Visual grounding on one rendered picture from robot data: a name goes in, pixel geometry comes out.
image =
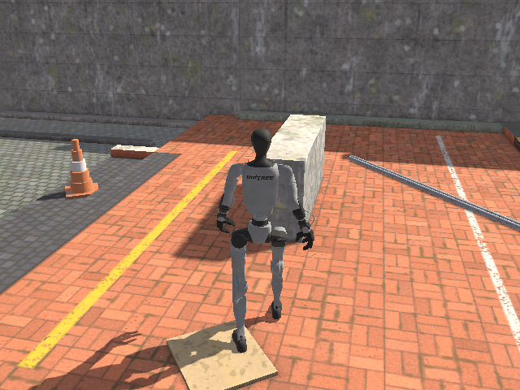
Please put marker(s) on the right robot upper arm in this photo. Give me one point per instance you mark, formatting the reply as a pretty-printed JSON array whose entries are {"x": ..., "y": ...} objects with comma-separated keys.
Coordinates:
[{"x": 290, "y": 186}]

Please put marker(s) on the robot right foot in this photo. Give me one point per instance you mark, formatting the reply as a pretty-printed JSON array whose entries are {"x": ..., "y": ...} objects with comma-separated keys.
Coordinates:
[{"x": 276, "y": 313}]

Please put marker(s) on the right robot hand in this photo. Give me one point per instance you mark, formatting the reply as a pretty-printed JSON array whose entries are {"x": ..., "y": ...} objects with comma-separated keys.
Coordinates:
[{"x": 308, "y": 237}]

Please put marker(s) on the robot right forearm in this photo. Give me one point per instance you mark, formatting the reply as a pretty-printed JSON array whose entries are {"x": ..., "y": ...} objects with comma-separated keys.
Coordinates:
[{"x": 301, "y": 218}]

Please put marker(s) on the robot left forearm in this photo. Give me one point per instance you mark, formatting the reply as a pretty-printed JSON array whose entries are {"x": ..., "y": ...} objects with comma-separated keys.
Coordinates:
[{"x": 223, "y": 211}]

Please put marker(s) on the left robot hand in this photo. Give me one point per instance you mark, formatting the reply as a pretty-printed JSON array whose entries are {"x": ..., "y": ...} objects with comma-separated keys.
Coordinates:
[{"x": 226, "y": 221}]

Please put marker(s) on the robot right shin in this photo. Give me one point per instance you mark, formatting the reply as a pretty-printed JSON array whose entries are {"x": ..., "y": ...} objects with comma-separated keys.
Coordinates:
[{"x": 277, "y": 284}]

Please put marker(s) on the left robot upper arm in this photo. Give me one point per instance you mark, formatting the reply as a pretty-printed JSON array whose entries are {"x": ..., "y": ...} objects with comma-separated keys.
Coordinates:
[{"x": 231, "y": 182}]

